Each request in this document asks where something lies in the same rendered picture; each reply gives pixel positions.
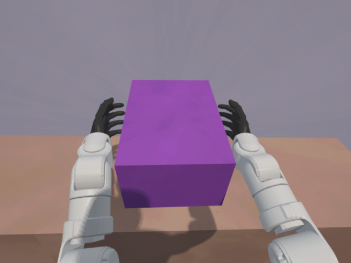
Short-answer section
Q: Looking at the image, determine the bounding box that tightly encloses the carton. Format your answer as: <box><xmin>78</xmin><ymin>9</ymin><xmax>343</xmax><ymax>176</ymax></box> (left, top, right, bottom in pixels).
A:
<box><xmin>114</xmin><ymin>80</ymin><xmax>236</xmax><ymax>208</ymax></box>

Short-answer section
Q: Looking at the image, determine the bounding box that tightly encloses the right robot upper arm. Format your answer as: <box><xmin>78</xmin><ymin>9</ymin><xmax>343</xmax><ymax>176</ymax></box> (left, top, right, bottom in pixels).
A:
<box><xmin>268</xmin><ymin>231</ymin><xmax>336</xmax><ymax>263</ymax></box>

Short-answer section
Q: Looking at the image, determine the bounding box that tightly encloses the pedestal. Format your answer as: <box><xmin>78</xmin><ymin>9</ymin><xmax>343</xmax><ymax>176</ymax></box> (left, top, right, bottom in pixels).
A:
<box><xmin>0</xmin><ymin>135</ymin><xmax>351</xmax><ymax>263</ymax></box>

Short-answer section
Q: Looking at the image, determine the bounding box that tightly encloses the left robot upper arm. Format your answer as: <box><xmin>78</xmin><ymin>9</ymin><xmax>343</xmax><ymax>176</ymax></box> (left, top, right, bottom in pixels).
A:
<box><xmin>60</xmin><ymin>246</ymin><xmax>120</xmax><ymax>263</ymax></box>

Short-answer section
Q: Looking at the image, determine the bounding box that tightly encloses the left robot hand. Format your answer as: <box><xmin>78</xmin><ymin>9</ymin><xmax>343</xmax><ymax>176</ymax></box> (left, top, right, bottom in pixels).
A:
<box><xmin>91</xmin><ymin>98</ymin><xmax>125</xmax><ymax>138</ymax></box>

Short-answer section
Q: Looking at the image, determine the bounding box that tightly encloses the right robot forearm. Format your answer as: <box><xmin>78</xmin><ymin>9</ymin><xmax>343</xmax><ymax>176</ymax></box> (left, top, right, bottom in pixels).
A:
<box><xmin>232</xmin><ymin>133</ymin><xmax>339</xmax><ymax>263</ymax></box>

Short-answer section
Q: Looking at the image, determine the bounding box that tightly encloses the left robot forearm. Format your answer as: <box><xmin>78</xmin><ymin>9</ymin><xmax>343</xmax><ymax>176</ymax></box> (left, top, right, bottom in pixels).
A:
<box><xmin>57</xmin><ymin>132</ymin><xmax>114</xmax><ymax>263</ymax></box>

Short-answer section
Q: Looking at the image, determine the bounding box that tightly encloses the right robot hand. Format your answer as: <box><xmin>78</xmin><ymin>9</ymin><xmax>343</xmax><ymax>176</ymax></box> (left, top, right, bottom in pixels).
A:
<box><xmin>218</xmin><ymin>100</ymin><xmax>251</xmax><ymax>140</ymax></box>

